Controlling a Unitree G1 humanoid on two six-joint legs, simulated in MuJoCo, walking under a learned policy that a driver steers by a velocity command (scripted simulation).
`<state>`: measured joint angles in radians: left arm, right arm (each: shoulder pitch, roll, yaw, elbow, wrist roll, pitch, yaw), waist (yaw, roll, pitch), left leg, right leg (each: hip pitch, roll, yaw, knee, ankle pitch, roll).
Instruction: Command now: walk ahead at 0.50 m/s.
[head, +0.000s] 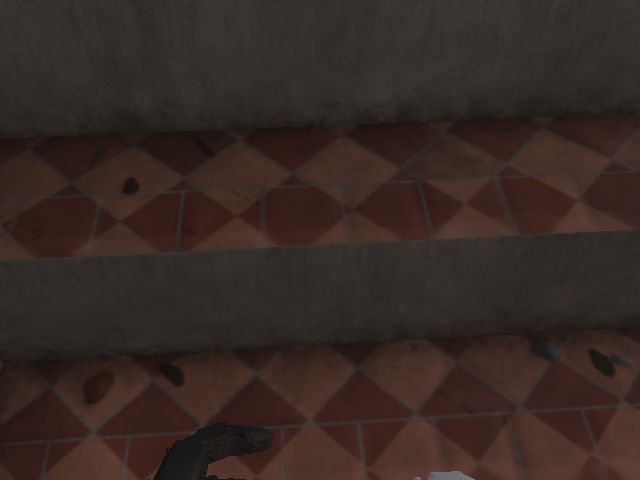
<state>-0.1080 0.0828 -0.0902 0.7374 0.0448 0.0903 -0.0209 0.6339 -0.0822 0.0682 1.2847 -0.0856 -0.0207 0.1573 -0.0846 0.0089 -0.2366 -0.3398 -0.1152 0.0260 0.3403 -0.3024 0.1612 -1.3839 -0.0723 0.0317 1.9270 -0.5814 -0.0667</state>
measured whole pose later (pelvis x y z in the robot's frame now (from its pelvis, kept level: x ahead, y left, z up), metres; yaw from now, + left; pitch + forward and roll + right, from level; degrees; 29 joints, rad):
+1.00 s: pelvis +0.13 +0.07 +0.22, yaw -12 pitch +8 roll +4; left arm 0.06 0.19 -0.04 0.79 0.04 0.03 -0.04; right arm 0.26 -0.16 -0.03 0.82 -0.06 -0.06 0.02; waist -0.07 -0.10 -0.08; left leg -0.43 0.02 0.19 0.48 -0.19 0.02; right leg -0.87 -0.15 0.00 1.28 -0.37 0.00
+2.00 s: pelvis +0.23 -0.01 +0.23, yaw -26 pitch +4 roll -1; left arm 0.17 0.23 0.03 0.72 0.05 -0.01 -0.02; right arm 0.34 -0.19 -0.02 0.74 -0.01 -0.05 -0.05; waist -0.03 -0.01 -0.07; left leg -0.09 0.02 -0.03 0.42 -0.39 0.02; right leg -0.36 0.00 -0.06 0.64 -0.35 -0.08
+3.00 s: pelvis +0.28 -0.10 +0.30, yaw -12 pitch +7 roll -3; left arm -0.14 0.05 -0.08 0.56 0.05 0.06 0.01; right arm 0.53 -0.15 -0.06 1.05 0.00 -0.13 0.12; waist -0.03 0.05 -0.07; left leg -0.31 0.00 -0.24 0.91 0.06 0.16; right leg -1.06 -0.04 -0.11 1.44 -0.51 -0.09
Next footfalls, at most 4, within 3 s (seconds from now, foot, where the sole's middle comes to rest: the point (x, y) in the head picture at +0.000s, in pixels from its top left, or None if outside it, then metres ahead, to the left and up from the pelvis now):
0.28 right None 0.17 -0.12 -0.53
0.70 left None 0.22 0.18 -0.54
1.14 right None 0.17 -0.10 -0.54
1.56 left None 0.22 0.14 -0.54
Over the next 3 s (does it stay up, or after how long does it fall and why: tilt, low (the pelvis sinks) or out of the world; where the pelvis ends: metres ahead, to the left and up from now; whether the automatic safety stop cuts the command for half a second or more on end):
stays up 0.28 -0.10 0.30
